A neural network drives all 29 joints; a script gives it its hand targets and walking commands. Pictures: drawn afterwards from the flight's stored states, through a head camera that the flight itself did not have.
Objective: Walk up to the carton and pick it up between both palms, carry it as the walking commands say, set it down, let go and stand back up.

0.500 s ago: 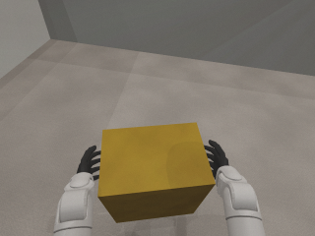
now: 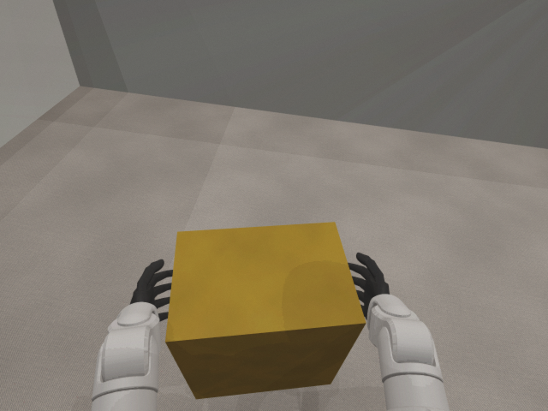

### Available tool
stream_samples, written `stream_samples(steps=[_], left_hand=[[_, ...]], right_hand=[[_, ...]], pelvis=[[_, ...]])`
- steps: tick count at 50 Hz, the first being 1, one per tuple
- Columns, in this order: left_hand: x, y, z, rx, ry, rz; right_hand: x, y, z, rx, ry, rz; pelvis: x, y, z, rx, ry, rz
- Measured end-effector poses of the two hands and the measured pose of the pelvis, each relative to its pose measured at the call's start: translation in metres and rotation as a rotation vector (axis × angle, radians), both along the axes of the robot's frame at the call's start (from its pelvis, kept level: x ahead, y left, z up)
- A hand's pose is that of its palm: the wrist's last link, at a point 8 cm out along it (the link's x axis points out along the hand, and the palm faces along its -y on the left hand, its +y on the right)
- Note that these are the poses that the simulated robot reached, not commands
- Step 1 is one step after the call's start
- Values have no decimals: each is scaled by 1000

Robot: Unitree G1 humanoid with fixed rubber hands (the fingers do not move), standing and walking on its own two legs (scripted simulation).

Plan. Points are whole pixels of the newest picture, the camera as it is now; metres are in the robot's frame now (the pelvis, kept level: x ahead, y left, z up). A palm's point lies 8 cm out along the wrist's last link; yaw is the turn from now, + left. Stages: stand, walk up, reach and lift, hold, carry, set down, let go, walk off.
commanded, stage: hold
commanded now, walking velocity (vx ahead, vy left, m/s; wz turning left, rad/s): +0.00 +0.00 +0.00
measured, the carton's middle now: (261, 315) +0.30 +0.01 -0.05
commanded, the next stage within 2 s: set down in 0.02 s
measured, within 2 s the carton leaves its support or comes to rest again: neither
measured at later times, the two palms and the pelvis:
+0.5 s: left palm (161, 329) +0.27 +0.17 -0.03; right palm (370, 313) +0.29 -0.17 -0.02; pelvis +0.01 -0.03 -0.01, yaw +3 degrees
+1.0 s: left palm (157, 331) +0.30 +0.19 -0.11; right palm (343, 325) +0.31 -0.14 -0.10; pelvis -0.04 +0.00 -0.06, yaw +2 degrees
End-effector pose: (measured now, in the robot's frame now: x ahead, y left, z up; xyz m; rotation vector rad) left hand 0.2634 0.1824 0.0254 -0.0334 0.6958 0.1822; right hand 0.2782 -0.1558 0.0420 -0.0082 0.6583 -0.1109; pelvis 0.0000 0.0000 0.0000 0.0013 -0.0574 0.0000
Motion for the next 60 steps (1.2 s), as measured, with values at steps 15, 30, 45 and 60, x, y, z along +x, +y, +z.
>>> stream_samples(steps=[15,30,45,60], left_hand=[[1,-8,-27,14,64,39],[5,-12,-80,19,96,23],[24,11,-117,8,64,-11],[53,-8,-167,1,68,-10]], right_hand=[[9,-7,-37,-5,60,62],[15,-11,-83,-4,93,46],[22,12,-122,-4,64,15],[51,-6,-168,0,66,0]], pelvis=[[4,-9,-5,9,-9,21],[-2,-34,-17,-5,128,41],[-31,-9,-45,-30,293,34],[-37,11,-76,-21,475,4]])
